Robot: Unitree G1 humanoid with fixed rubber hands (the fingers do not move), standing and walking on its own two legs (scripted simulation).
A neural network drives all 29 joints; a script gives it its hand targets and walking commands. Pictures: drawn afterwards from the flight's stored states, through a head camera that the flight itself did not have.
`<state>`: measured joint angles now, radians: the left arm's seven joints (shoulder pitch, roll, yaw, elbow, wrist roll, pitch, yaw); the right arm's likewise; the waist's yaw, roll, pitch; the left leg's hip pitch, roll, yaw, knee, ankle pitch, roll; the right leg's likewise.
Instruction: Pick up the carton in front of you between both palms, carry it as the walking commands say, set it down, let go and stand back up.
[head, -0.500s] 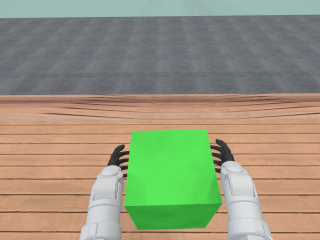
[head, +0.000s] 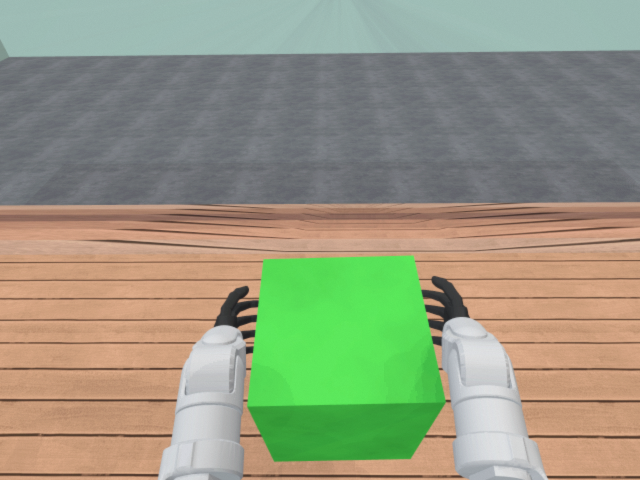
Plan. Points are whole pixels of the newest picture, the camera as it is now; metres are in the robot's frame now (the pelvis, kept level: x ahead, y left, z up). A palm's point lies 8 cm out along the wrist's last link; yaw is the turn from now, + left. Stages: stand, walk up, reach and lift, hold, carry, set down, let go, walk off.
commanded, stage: hold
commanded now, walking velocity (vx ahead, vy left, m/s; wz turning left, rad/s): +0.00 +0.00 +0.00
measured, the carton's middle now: (340, 363) +0.30 +0.00 -0.03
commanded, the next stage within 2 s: carry in 0.66 s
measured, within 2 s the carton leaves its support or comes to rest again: neither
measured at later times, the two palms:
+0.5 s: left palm (227, 335) +0.29 +0.15 +0.05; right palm (454, 328) +0.29 -0.15 +0.06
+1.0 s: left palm (251, 290) +0.35 +0.12 +0.07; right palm (466, 285) +0.35 -0.18 +0.07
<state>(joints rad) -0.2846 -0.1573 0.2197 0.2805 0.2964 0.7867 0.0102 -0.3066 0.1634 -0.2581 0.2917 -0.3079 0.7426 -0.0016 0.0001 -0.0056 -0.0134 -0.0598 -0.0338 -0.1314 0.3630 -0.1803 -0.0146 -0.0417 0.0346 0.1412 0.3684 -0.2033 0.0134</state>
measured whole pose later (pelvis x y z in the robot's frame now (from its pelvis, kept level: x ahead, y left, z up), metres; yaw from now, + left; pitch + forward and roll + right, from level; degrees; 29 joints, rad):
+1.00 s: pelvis +0.07 -0.02 -0.01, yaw +0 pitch +5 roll +1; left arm -0.18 -0.14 0.09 -0.12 0.15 1.05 0.09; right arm -0.19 0.10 -0.14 -0.12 -0.12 1.02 -0.07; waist 0.00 -0.02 -0.16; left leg -0.37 0.03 0.10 0.64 -0.44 0.00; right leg -0.20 -0.04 -0.02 0.45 -0.33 0.01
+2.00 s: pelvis +0.66 -0.03 +0.00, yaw -5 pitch +5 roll -1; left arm -0.12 -0.13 0.08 -0.33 0.13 1.19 0.09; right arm -0.13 0.13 -0.09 -0.32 -0.11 1.15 -0.09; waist -0.04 0.01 -0.04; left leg -0.27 0.03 0.26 0.39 -0.21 0.08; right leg -0.54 -0.09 -0.08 1.07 -0.31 -0.01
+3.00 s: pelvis +1.25 -0.09 -0.04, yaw -3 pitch +5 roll +0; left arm -0.63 -0.06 0.26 -0.10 0.11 1.22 0.12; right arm -0.69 0.02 -0.19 0.01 -0.01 1.15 -0.16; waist -0.11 0.01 0.10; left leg -0.40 -0.05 0.10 0.77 -0.44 0.10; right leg -0.68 0.01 0.00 1.00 -0.19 -0.06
